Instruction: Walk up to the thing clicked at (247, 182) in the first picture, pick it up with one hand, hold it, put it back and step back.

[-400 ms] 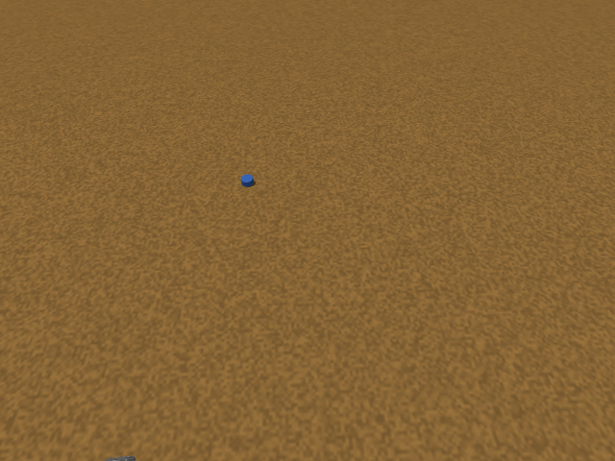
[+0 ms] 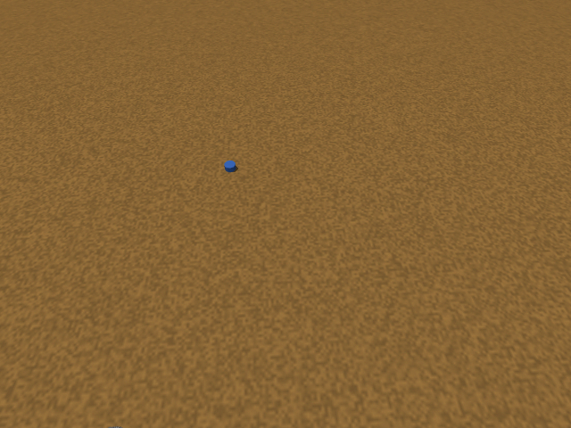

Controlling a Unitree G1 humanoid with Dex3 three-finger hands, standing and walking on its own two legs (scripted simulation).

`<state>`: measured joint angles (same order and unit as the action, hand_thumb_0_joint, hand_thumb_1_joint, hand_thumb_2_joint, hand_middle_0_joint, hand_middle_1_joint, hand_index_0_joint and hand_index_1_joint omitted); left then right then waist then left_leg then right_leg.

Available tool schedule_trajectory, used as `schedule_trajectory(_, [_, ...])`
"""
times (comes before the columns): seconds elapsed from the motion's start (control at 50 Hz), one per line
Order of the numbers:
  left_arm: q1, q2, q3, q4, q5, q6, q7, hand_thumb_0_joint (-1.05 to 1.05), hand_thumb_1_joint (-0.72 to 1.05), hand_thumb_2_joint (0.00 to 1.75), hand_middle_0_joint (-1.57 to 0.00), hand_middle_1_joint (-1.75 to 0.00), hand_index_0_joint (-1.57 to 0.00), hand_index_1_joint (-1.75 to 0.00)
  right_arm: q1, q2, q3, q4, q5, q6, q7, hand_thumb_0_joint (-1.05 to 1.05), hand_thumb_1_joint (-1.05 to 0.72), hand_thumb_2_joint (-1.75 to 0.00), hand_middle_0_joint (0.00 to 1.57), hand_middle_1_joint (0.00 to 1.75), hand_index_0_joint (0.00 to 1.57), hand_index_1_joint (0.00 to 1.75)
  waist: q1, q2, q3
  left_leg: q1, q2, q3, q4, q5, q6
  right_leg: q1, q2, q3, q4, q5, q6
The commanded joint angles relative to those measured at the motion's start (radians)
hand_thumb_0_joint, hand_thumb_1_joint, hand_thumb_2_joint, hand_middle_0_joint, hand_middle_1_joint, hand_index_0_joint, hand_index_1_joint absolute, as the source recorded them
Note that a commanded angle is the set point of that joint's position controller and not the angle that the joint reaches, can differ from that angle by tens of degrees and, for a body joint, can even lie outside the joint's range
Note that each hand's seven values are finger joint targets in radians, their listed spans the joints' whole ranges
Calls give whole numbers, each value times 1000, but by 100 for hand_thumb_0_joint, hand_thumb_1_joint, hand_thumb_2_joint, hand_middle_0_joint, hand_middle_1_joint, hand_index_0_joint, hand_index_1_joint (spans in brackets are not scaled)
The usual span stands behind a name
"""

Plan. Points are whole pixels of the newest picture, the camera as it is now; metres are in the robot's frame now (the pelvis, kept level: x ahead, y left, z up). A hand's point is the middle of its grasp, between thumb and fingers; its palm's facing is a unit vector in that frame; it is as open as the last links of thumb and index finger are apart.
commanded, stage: stand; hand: left
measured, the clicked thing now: (230, 166) +1.37 +0.34 -0.77
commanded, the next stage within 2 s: walk up in 0.72 s
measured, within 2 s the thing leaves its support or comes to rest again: neither
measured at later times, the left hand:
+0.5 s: hand out of the picture +0.07 +0.25 -0.16, palm faces -0.02 -0.94 -0.34, open 7.4 cm
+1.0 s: hand out of the picture +0.10 +0.26 -0.14, palm faces +0.03 -0.91 -0.42, open 7.4 cm
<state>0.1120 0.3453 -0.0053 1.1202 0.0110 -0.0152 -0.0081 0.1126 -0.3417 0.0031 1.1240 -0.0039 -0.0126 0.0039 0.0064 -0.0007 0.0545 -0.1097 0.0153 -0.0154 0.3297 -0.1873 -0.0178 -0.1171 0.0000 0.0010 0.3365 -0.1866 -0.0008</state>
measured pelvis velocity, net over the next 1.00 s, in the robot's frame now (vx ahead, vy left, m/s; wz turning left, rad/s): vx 0.06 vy -0.03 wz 0.01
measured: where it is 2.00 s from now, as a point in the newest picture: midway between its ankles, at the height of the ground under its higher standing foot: (302, 332)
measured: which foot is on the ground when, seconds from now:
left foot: down 0.00-0.94, up 0.96-1.00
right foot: down 0.00-1.00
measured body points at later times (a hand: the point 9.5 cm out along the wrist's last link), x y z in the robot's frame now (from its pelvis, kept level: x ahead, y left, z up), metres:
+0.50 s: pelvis +0.00 +0.00 +0.00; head +0.01 +0.00 +0.45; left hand +0.07 +0.30 -0.13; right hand +0.08 -0.30 -0.13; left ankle +0.00 +0.13 -0.75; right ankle +0.00 -0.12 -0.75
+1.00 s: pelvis +0.06 -0.03 -0.02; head +0.06 -0.05 +0.43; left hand +0.10 +0.31 -0.12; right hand +0.11 -0.36 -0.14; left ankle +0.00 +0.12 -0.71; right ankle +0.04 -0.13 -0.75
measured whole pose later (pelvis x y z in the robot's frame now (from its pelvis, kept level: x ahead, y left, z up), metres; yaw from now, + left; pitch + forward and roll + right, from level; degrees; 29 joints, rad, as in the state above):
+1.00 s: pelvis +0.06 -0.03 -0.02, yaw +1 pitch -2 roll +0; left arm 0.25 0.42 0.09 1.00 0.04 -0.08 -0.06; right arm 0.24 -0.41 -0.09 1.04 -0.03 0.00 0.05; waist 0.03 0.03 0.02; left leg -0.26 0.00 -0.09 0.84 -0.46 0.04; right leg -0.18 -0.01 -0.07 0.54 -0.33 -0.03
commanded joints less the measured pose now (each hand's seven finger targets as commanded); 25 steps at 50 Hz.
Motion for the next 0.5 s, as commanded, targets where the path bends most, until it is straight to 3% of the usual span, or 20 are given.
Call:
schedule_trajectory(0.0, [-43, 218, 40, -58, -4, -20, 18, 0, 90, 90, -20, -30, -20, -30, -35, -213, -40, -65, -2, -18, -15, 0, -90, -90, 20, 30, 20, 30, -6, 0, -93, 23, 110, -73, -34, 173, 42, 35, -128, 93, -43, 189, -27])
schedule_trajectory(0.08, [-41, 217, 40, -57, -6, -19, 18, 0, 90, 90, -20, -30, -20, -30, -38, -212, -39, -65, -2, -19, -15, 0, -90, -90, 20, 30, 20, 30, -5, -1, -89, 27, 110, -75, -36, 189, 39, 29, -125, 91, -45, 194, -26])
schedule_trajectory(0.2, [-37, 215, 40, -56, -5, -16, 17, 0, 90, 90, -20, -30, -20, -30, -35, -216, -40, -62, -4, -16, -15, 0, -90, -90, 20, 30, 20, 30, -4, 2, -64, 5, 111, -81, -51, 124, 40, 13, -122, 94, -60, 118, -27])
schedule_trajectory(0.48, [-34, 217, 40, -53, -5, -18, 17, 0, 90, 90, -20, -30, -20, -30, -30, -215, -38, -61, -2, -18, -14, 0, -90, -90, 20, 30, 20, 30, -5, -9, -64, 11, 110, -83, -52, 142, 37, 13, -126, 94, -64, 130, -25])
